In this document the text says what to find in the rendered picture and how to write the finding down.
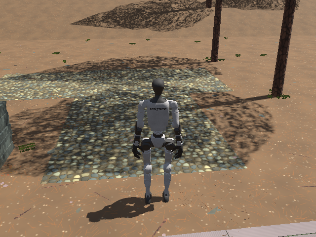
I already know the humanoid robot torso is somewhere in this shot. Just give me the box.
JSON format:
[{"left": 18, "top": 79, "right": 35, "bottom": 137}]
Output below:
[{"left": 147, "top": 99, "right": 170, "bottom": 148}]

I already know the robot left forearm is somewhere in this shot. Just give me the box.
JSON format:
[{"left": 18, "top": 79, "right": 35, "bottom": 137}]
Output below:
[{"left": 133, "top": 122, "right": 142, "bottom": 146}]

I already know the left robot hand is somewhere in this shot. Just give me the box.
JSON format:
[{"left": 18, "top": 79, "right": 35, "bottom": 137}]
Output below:
[{"left": 132, "top": 145, "right": 144, "bottom": 158}]

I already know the robot right forearm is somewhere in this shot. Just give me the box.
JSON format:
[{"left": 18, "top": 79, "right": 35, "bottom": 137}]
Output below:
[{"left": 174, "top": 122, "right": 183, "bottom": 146}]

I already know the right robot hand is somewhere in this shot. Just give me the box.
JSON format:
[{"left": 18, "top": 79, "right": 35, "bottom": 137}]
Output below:
[{"left": 171, "top": 145, "right": 183, "bottom": 159}]

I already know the robot right upper arm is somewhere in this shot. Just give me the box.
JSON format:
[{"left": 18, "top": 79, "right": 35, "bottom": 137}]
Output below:
[{"left": 168, "top": 100, "right": 179, "bottom": 128}]

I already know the robot right foot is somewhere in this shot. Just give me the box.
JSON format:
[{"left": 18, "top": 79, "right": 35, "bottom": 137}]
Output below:
[{"left": 162, "top": 191, "right": 170, "bottom": 202}]

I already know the robot left upper arm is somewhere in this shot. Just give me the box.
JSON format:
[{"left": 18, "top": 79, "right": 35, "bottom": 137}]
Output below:
[{"left": 137, "top": 100, "right": 148, "bottom": 128}]

